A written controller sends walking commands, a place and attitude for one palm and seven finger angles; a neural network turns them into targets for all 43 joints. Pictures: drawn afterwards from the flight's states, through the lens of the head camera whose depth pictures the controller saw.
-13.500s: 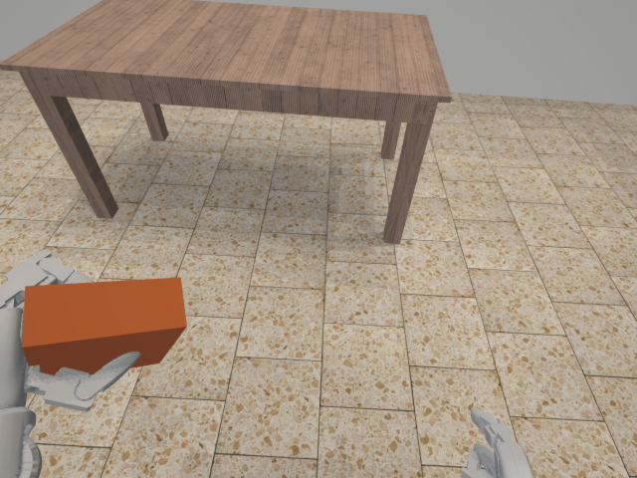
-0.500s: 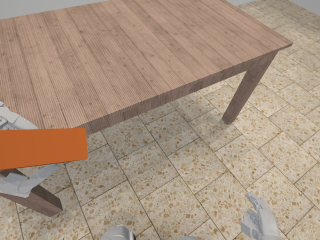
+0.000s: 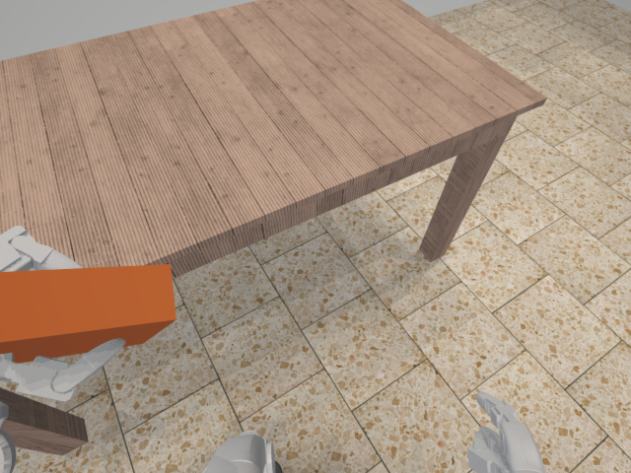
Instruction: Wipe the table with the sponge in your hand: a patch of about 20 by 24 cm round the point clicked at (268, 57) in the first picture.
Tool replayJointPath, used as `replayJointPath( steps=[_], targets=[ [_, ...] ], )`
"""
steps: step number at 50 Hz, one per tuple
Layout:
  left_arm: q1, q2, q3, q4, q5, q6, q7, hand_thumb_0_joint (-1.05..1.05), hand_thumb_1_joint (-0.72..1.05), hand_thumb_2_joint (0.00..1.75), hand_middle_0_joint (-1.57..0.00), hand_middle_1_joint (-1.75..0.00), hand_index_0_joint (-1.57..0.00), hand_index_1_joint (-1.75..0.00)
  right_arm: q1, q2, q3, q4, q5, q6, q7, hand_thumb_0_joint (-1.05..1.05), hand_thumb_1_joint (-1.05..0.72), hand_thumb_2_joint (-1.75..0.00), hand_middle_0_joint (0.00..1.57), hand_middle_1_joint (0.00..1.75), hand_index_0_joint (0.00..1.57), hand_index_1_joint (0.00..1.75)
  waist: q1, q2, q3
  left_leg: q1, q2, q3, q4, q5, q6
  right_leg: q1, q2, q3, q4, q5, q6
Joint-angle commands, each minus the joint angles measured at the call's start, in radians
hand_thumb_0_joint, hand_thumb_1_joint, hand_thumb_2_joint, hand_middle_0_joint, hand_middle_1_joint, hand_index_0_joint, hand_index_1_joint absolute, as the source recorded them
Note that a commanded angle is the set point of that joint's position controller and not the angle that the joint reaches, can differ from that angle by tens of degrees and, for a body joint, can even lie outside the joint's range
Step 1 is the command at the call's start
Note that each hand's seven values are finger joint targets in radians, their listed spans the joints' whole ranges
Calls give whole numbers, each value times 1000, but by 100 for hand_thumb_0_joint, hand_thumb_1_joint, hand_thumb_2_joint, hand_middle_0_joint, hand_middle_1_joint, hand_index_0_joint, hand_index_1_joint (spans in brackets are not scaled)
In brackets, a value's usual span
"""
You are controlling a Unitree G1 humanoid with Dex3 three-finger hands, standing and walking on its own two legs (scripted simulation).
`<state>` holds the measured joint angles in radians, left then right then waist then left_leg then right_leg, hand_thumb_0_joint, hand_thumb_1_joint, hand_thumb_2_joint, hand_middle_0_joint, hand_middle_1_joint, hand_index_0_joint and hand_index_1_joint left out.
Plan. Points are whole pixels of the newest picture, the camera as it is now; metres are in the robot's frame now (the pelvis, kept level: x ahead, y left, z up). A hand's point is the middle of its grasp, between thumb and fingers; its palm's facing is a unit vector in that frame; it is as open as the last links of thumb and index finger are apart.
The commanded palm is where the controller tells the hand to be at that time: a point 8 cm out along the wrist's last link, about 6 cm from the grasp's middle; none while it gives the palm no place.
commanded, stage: take the last steps up to it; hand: left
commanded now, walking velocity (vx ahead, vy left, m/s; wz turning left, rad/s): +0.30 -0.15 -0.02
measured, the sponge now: (109, 313) +0.23 +0.20 +0.15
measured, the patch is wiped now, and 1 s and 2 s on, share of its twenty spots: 0.00 0.00 0.00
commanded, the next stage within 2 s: come to a stop and stand still in 1.86 s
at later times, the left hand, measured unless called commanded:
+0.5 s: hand (243, 241) +0.30 +0.09 +0.17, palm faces +0.40 -0.79 -0.46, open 9.3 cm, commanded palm +0.24 +0.14 +0.18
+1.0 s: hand (334, 179) +0.38 +0.01 +0.18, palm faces +0.42 -0.78 -0.47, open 9.3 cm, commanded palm +0.33 +0.05 +0.18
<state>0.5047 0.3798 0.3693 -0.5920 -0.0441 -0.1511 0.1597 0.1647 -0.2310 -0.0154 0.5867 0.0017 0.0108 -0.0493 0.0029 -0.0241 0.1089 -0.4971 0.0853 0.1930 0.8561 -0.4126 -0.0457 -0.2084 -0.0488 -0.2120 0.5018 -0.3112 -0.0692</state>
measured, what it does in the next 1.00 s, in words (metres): steps to the right: left foot, then right foot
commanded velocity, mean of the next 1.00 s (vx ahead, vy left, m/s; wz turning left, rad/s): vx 0.30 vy -0.07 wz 0.09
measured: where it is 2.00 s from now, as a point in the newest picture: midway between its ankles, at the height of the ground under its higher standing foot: (419, 417)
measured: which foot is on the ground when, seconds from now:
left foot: up 0.00-0.06, down 0.08-0.40, up 0.42-0.72, down 0.74-1.00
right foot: down 0.00-0.10, up 0.12-0.38, down 0.40-0.74, up 0.76-1.00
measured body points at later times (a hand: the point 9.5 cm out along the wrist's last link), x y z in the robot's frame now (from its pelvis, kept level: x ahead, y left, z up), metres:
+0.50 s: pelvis +0.08 -0.14 -0.02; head +0.13 -0.16 +0.43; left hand +0.28 +0.13 +0.19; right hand +0.24 -0.35 -0.14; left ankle +0.08 +0.02 -0.67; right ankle +0.10 -0.24 -0.74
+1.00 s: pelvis +0.17 -0.23 -0.01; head +0.21 -0.24 +0.44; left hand +0.35 +0.05 +0.20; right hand +0.36 -0.43 -0.10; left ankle +0.20 -0.07 -0.74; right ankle +0.21 -0.36 -0.73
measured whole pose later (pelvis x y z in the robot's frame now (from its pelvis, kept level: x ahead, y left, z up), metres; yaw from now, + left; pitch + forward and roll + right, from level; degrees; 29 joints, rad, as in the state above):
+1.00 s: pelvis +0.17 -0.23 -0.01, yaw +2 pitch +0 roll +0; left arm 0.50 0.38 0.38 -0.58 -0.04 -0.20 0.15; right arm 0.20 -0.14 0.01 0.54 0.01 -0.09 -0.05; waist 0.02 0.03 0.08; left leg -0.32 0.14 0.14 0.57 -0.24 -0.03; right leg -0.37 -0.10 -0.14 0.70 -0.39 0.04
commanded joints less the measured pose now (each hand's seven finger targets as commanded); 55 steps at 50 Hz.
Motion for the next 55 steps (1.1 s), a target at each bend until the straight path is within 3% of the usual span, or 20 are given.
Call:
replayJointPath(
  steps=[1, 3, 5, 6, 12, 18, 20, 21, 22, 25, 27, 32, 35, 37, 39, 44, 49, 50, 52, 55],
  targets=[
    [-41, 173, 121, -250, -14, -68, 28, 0, 10, 130, -120, -160, -120, -160, -52, -47, -22, -189, 3, -64, -12, 0, -90, -90, 20, 30, 20, 30, 16, -53, -261, 142, -22, 55, -307, 154, 15, 179, -211, 180, -38, 441, -89],
    [-81, 191, 121, -278, -10, -85, 27, 0, 10, 130, -120, -160, -120, -160, -13, -80, -43, -192, 2, -73, -31, 0, -90, -90, 20, 30, 20, 30, -22, 65, -303, 474, 52, -49, -426, 249, 71, -50, -137, 146, 242, 339, -13],
    [-122, 197, 117, -272, -18, -115, 27, 0, 10, 130, -120, -160, -120, -160, -27, -91, -40, -202, 1, -86, -23, 0, -90, -90, 20, 30, 20, 30, -12, 351, -270, 653, 426, -628, -547, 537, 262, -405, 35, 155, 643, -300, 70],
    [-123, 251, 158, -224, -8, -117, 10, 0, 10, 130, -120, -160, -120, -160, -67, -90, -28, -191, -8, -95, -20, 0, -90, -90, 20, 30, 20, 30, -6, 297, -254, 553, 470, -655, -584, 352, 273, -435, -7, 245, 767, -257, 67],
    [-10, 151, 135, -275, 2, -116, -12, 0, 10, 130, -120, -160, -120, -160, -45, -85, -43, -189, -2, -113, -2, 0, -90, -90, 20, 30, 20, 30, 17, 318, -185, 220, 284, -153, -616, 112, 159, -214, -74, 116, 412, -34, 95],
    [-75, 128, 108, -133, -5, -95, 3, 0, 10, 130, -120, -160, -120, -160, -24, -74, -43, -185, 19, -121, -16, 0, -90, -90, 20, 30, 20, 30, 13, 185, -193, 163, 202, -68, -384, -170, 103, 35, 21, -28, 45, -32, 118],
    [-123, 195, 131, -128, 8, -71, 18, 0, 10, 130, -120, -160, -120, -160, -9, -31, -30, -177, 23, -112, -21, 0, -90, -90, 20, 30, 20, 30, 15, -194, -206, -23, 38, 18, 67, -161, 46, 141, -187, 303, -170, -41, 11],
    [-165, 243, 159, -163, 0, -64, 27, 0, 10, 130, -120, -160, -120, -160, -82, -31, -15, -199, 17, -127, -22, 0, -90, -90, 20, 30, 20, 30, 46, -350, -191, -219, -31, -47, 298, -254, 23, 194, -343, 572, -236, 100, -96],
    [-166, 235, 154, -152, -4, -62, 24, 0, 10, 130, -120, -160, -120, -160, -95, -58, -22, -174, 16, -135, -19, 0, -90, -90, 20, 30, 20, 30, 34, -342, -191, -243, 3, -147, 425, -186, 21, 187, -375, 616, -249, 116, -124],
    [-118, 218, 168, -204, -2, -79, 25, 0, 10, 130, -120, -160, -120, -160, -112, -47, -6, -131, 16, -98, -11, 0, -90, -90, 20, 30, 20, 30, 21, -100, -188, -213, 39, -154, 354, -101, 2, 219, -334, 373, -161, 383, -123],
    [-72, 178, 149, -188, 0, -87, 26, 0, 10, 130, -120, -160, -120, -160, -93, -46, -9, -132, 8, -77, -3, 0, -90, -90, 20, 30, 20, 30, 11, -102, -202, -122, 32, -101, 168, -49, 7, 209, -300, 251, -142, 457, -104],
    [-18, 158, 139, -197, -7, -88, 34, 0, 10, 130, -120, -160, -120, -160, -70, -42, -21, -173, 4, -77, -2, 0, -90, -90, 20, 30, 20, 30, 31, -125, -222, 39, -22, 20, -205, 72, 23, 197, -257, 192, -111, 424, -87],
    [-47, 164, 124, -221, -10, -90, 40, 0, 10, 130, -120, -160, -120, -160, -23, -69, -44, -177, 9, -81, -20, 0, -90, -90, 20, 30, 20, 30, -4, 12, -271, 319, -36, 24, -416, 226, 47, 98, -205, 149, 88, 383, -24],
    [-91, 158, 112, -248, -7, -112, 39, 0, 10, 130, -120, -160, -120, -160, -27, -98, -57, -188, 9, -86, -21, 0, -90, -90, 20, 30, 20, 30, -13, 338, -298, 622, 289, -462, -495, 449, 224, -290, -24, 88, 476, -140, 83],
    [-144, 221, 141, -184, 3, -118, 23, 0, 10, 130, -120, -160, -120, -160, -68, -92, -37, -180, 1, -98, -16, 0, -90, -90, 20, 30, 20, 30, -14, 296, -212, 450, 414, -677, -611, 174, 311, -412, -38, 230, 721, -273, 78],
    [-37, 137, 116, -244, -1, -123, 4, 0, 10, 130, -120, -160, -120, -160, -42, -80, -44, -167, 13, -127, -8, 0, -90, -90, 20, 30, 20, 30, 14, 281, -187, 236, 238, -234, -588, 134, 207, -211, -69, 115, 404, -103, 102],
    [-82, 120, 100, -117, 3, -104, 11, 0, 10, 130, -120, -160, -120, -160, -26, -75, -38, -155, 15, -140, -22, 0, -90, -90, 20, 30, 20, 30, 17, 180, -190, 127, 168, -137, -409, -127, 134, 52, 0, 0, 56, -44, 121],
    [-115, 126, 95, -115, 6, -93, 11, 0, 10, 130, -120, -160, -120, -160, -23, -66, -37, -155, 20, -134, -27, 0, -90, -90, 20, 30, 20, 30, 14, 94, -200, 107, 111, -87, -283, -160, 105, 83, -20, 45, -17, -64, 106],
    [-165, 220, 145, -90, 11, -77, 22, 0, 10, 130, -120, -160, -120, -160, -74, -38, -20, -169, 11, -134, -27, 0, -90, -90, 20, 30, 20, 30, 44, -360, -159, -205, -59, -60, 244, -221, 38, 151, -365, 632, -268, -80, -72],
    [-198, 227, 159, -128, -2, -92, 10, 0, 10, 130, -120, -160, -120, -160, -101, -56, -9, -121, 13, -126, -22, 0, -90, -90, 20, 30, 20, 30, 21, -120, -145, -251, 11, -193, 426, -46, 14, 174, -381, 526, -230, 184, -112]
  ],
)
